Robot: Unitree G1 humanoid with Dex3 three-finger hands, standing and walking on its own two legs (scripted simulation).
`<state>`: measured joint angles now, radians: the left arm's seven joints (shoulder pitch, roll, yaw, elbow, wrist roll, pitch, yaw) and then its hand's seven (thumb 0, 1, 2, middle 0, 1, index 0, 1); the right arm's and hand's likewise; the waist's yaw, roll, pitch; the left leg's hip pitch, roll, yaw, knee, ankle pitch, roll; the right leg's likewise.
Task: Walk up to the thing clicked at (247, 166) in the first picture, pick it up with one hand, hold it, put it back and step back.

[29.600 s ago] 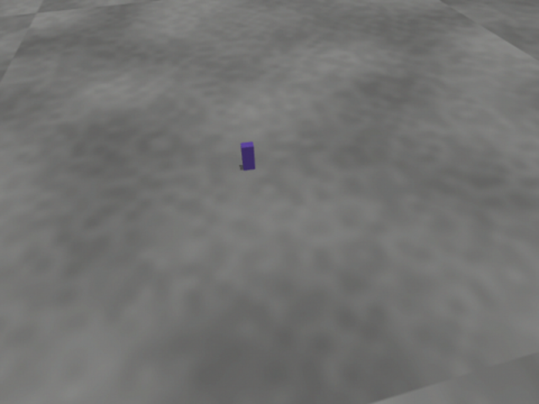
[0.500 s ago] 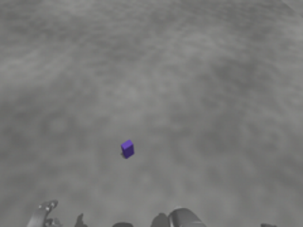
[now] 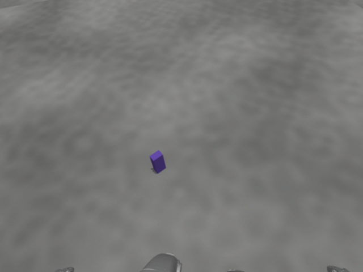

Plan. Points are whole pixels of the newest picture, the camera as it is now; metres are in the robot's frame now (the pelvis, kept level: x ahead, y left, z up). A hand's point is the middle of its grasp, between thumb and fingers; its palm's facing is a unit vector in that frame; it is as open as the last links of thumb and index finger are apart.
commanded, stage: step back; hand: left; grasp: from the side
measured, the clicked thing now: (158, 162) +0.74 +0.22 -0.68
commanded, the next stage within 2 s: stand in 1.68 s
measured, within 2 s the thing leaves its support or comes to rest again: neither
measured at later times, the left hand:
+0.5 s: hand out of the picture -0.11 +0.23 -0.15, palm faces -0.03 -0.91 -0.41, open 7.4 cm
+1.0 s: hand out of the picture -0.24 +0.24 -0.14, palm faces +0.08 -0.92 -0.40, open 7.4 cm
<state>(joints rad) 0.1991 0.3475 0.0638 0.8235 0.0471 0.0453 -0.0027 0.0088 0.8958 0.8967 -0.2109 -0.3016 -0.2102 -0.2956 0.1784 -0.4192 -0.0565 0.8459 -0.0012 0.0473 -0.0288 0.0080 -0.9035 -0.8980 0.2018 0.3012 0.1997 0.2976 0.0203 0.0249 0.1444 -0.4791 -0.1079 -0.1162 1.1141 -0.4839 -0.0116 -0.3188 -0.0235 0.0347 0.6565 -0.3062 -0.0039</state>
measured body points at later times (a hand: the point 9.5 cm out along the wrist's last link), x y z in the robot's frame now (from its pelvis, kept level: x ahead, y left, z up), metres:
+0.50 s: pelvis -0.19 -0.04 -0.01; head -0.13 -0.05 +0.43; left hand -0.11 +0.28 -0.13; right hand -0.04 -0.36 -0.12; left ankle -0.06 +0.11 -0.72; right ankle -0.21 -0.16 -0.73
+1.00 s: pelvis -0.27 -0.05 +0.00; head -0.27 -0.05 +0.45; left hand -0.24 +0.29 -0.11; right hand -0.19 -0.35 -0.13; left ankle -0.28 +0.09 -0.72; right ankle -0.24 -0.16 -0.72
